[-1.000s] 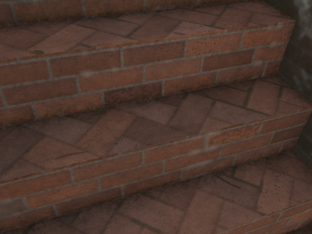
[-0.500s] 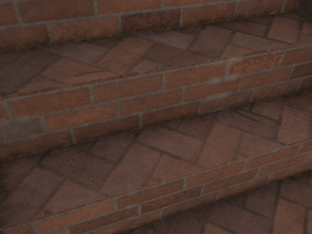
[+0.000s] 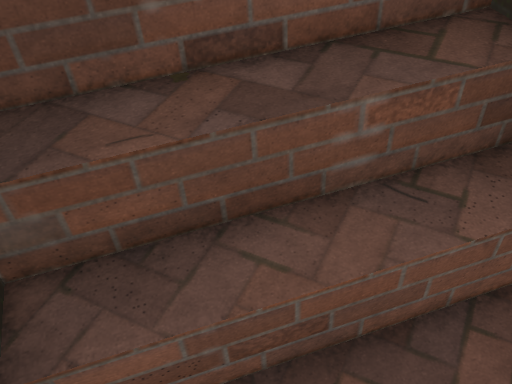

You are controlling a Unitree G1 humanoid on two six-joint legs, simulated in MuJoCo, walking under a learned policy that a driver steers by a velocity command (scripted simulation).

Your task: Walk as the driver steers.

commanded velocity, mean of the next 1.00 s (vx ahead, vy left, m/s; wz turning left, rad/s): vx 0.50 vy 0.00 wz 0.00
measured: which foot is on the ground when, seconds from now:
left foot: up 0.00-0.52, down 0.54-1.00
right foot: down 0.00-0.56, up 0.58-1.00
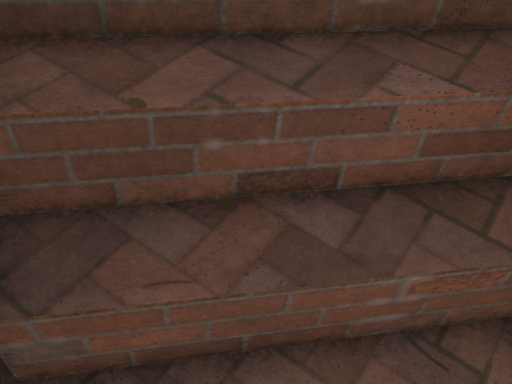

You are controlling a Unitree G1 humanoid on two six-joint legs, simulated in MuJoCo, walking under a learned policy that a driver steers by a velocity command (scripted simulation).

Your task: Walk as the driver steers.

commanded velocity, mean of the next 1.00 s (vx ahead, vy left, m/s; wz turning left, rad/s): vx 0.33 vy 0.00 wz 0.00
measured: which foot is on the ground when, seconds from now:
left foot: down 0.00-0.16, up 0.18-0.44, down 0.46-0.62, up 0.64-0.88, down 0.90-1.00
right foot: up 0.00-0.14, down 0.16-1.00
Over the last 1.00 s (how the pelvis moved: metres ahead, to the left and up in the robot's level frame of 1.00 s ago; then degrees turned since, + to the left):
0.23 0.03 0.23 6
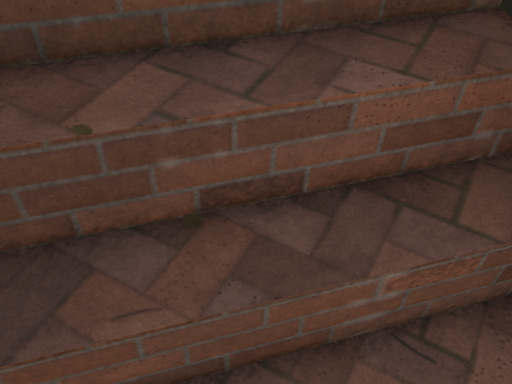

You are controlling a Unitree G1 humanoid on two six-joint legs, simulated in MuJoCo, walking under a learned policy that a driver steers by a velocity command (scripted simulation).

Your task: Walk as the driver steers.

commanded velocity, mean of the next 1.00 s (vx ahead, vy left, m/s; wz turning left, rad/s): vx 0.01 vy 0.00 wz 0.00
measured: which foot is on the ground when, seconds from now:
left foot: down 0.00-1.00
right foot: down 0.00-1.00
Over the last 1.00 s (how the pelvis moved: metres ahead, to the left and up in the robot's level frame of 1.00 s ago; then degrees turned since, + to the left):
0.03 0.00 -0.01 -3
